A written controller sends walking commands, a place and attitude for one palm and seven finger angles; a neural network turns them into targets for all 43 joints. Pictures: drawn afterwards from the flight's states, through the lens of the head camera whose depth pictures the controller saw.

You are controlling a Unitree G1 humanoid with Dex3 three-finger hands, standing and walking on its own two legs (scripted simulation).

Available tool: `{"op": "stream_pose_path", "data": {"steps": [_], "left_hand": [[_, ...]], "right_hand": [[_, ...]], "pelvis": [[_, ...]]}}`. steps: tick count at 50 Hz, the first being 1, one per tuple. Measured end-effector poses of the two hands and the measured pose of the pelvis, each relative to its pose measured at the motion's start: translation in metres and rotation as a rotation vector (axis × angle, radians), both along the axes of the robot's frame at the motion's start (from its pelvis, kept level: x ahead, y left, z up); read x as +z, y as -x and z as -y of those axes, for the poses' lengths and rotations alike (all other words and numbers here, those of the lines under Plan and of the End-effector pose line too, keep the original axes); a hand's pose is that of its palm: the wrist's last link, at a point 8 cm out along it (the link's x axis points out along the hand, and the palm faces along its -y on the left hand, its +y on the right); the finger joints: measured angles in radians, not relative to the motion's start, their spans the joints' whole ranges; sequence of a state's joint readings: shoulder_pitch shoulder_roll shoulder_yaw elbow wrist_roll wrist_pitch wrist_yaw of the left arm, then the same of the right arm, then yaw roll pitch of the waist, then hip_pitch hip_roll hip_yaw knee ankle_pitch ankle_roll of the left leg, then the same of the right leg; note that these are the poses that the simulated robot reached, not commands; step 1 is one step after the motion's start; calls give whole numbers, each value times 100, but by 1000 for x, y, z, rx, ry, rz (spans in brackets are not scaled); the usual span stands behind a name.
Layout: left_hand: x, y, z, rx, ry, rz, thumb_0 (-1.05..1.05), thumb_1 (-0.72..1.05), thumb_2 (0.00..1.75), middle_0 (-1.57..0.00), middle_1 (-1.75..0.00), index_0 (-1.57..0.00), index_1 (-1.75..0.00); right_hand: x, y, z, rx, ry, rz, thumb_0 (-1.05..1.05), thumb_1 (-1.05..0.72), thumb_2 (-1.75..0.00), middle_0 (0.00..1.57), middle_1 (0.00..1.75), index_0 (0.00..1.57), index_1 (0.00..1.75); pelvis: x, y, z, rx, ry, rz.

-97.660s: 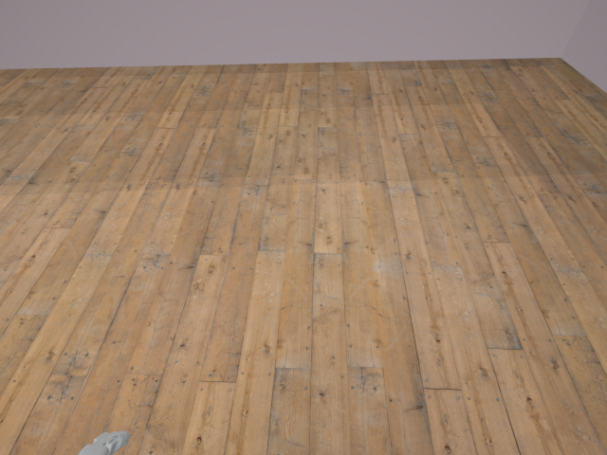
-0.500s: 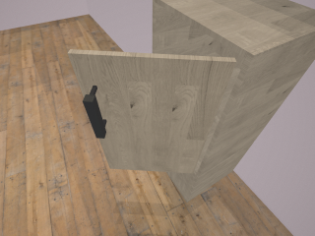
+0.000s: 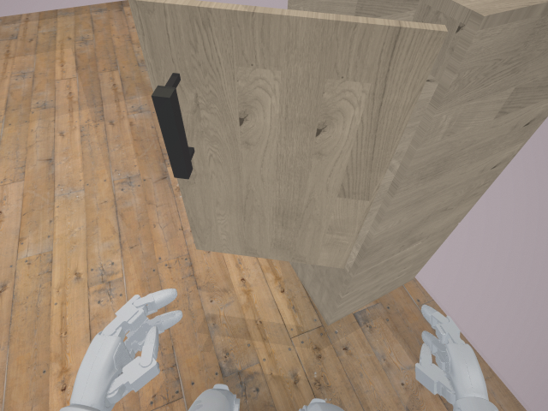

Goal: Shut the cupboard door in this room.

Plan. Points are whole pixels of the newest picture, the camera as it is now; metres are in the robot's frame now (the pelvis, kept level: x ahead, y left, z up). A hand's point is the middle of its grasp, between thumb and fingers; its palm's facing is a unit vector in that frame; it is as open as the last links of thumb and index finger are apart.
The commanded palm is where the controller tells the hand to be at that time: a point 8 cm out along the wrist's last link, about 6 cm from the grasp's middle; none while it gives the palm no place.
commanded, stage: raise the hand and make a fist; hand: left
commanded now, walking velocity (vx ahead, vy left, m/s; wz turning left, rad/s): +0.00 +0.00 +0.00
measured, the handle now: (179, 128) +0.49 +0.19 +0.14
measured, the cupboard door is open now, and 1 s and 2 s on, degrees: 55 55 55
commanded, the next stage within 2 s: bring the fist close to the handle in 1.50 s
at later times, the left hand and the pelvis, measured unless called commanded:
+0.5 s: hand (92, 312) +0.21 +0.23 +0.09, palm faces +0.07 -1.00 -0.07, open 3.8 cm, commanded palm +0.18 +0.26 +0.08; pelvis +0.00 +0.03 +0.01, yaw +0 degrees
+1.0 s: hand (96, 298) +0.22 +0.22 +0.11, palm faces -0.10 -0.99 -0.03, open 3.1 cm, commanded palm +0.20 +0.29 +0.13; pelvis +0.01 +0.05 +0.03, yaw +1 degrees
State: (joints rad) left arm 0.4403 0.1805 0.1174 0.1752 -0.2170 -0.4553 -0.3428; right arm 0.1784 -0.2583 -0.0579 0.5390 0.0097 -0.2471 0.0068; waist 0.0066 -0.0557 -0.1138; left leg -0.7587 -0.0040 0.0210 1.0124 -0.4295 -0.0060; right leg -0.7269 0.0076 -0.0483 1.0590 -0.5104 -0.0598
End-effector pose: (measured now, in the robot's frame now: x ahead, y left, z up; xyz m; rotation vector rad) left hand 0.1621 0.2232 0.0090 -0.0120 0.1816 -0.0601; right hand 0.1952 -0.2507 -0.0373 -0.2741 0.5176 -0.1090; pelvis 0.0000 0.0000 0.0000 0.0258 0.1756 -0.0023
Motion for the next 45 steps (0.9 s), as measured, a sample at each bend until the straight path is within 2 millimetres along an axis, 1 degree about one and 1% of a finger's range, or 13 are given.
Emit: {"op": "stream_pose_path", "data": {"steps": [3,6,8,10,13,15,18,23,27,33,35,41,45], "left_hand": [[6,28,-27,125,-61,33,1,90,90,-47,-59,-47,-59],[39,29,-35,162,-92,236,2,90,90,-52,-65,-52,-65],[60,17,-27,106,-76,365,2,91,90,-56,-69,-56,-69],[68,-1,-12,-2,-50,407,2,91,91,-59,-73,-59,-73],[58,-29,8,-164,-27,271,1,91,91,-64,-79,-65,-79],[46,-40,10,-198,-13,128,1,91,90,-68,-83,-68,-83],[44,-41,-5,-95,10,18,1,90,90,-74,-89,-74,-89],[78,-28,-49,119,-63,162,2,90,90,-83,-99,-83,-99],[88,-24,-55,77,-80,252,1,91,90,-90,-107,-90,-107],[67,-33,-37,-99,-24,119,1,91,90,-101,-119,-101,-119],[74,-36,-43,-80,-36,124,2,90,90,-105,-123,-105,-123],[120,-39,-70,69,-66,288,2,90,90,-116,-135,-116,-135],[117,-43,-66,26,-52,233,1,91,90,-122,-142,-123,-142]], "right_hand": [[-4,-10,-5,39,16,46,1,-90,-90,20,30,20,30],[-16,-13,-19,77,9,67,1,-90,-90,19,30,19,30],[-24,-8,-31,89,-11,66,1,-90,-90,19,30,19,30],[-31,2,-41,81,-43,49,1,-90,-90,20,30,20,30],[-37,25,-53,33,-95,-4,1,-90,-90,20,30,20,30],[-37,42,-56,-14,-122,-47,1,-90,-90,20,30,20,30],[-33,65,-55,-87,-132,-103,1,-90,-90,20,30,20,30],[-30,83,-50,-98,-80,-178,1,-90,-90,20,30,20,30],[-32,75,-48,-47,-34,-191,1,-90,-90,20,30,20,30],[-17,45,-57,-41,-24,-96,2,-90,-90,20,30,20,30],[-7,34,-63,-36,-32,-55,2,-90,-90,20,30,20,30],[12,6,-87,35,-73,18,1,-90,-90,20,30,20,30],[15,-2,-97,79,-94,18,1,-90,-90,20,30,20,30]], "pelvis": [[-11,9,0,21,25,-2],[-20,17,-2,38,48,2],[-23,22,-5,45,60,7],[-23,26,-8,44,65,9],[-18,27,-12,29,58,10],[-11,25,-15,16,50,15],[0,17,-21,-5,44,27],[8,6,-30,-4,50,26],[5,5,-39,18,65,18],[8,4,-49,15,69,22],[11,2,-50,11,67,31],[20,-6,-51,19,70,60],[24,-7,-52,30,72,73]]}}
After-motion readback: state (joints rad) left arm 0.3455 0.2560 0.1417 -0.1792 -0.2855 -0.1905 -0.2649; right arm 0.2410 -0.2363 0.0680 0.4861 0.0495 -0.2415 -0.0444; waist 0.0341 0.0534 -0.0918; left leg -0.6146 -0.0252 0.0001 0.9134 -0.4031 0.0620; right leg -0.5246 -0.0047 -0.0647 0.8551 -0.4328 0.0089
